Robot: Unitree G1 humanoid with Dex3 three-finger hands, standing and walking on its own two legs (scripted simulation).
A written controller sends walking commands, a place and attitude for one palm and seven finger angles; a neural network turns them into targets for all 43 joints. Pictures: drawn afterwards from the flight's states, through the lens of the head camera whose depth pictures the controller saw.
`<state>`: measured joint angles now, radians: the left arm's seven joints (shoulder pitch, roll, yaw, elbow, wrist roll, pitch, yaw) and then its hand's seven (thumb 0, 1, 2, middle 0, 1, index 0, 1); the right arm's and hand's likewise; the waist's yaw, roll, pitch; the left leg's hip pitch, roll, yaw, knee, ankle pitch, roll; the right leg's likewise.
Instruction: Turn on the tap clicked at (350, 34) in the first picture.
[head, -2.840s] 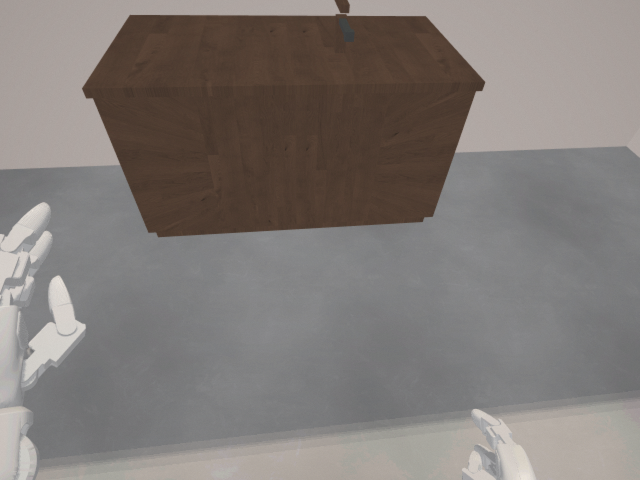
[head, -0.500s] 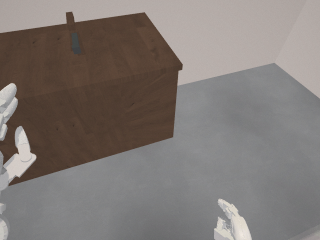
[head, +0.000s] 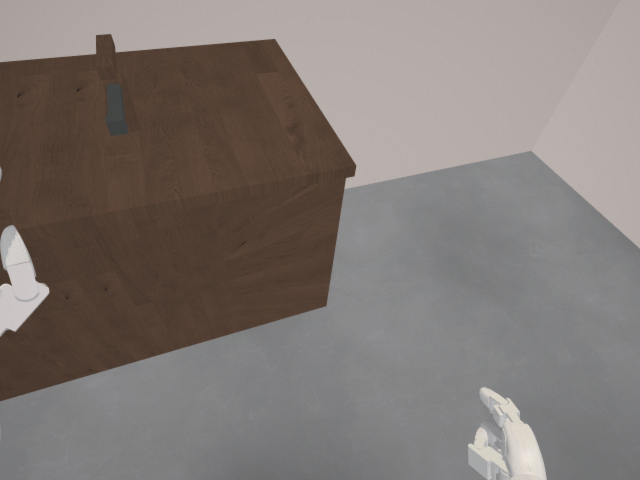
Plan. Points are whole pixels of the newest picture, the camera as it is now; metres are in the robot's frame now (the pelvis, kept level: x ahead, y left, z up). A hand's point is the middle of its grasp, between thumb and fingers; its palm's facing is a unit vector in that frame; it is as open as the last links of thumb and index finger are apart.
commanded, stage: take the last steps up to it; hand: left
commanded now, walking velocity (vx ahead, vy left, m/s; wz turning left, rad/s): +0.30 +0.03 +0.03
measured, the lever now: (116, 124) +0.65 +0.39 +0.06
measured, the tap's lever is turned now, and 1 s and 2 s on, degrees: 0 0 0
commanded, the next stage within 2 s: come to a stop and stand still in 0.92 s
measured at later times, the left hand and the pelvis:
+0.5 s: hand (162, 216) +0.32 +0.18 +0.19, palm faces +0.41 -0.79 -0.45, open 7.4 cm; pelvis +0.10 -0.06 +0.01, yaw +2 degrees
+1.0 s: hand (170, 152) +0.42 +0.20 +0.19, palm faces +0.41 -0.79 -0.46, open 7.4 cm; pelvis +0.21 -0.04 +0.01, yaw +2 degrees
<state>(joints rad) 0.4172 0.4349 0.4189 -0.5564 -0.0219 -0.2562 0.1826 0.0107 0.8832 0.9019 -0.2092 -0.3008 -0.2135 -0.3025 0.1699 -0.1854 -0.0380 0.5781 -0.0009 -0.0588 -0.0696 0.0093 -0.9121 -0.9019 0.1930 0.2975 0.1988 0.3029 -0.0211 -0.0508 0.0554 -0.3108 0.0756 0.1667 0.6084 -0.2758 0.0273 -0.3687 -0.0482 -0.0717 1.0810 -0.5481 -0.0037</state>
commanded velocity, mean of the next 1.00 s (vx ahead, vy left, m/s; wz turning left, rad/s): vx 0.23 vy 0.07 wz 0.04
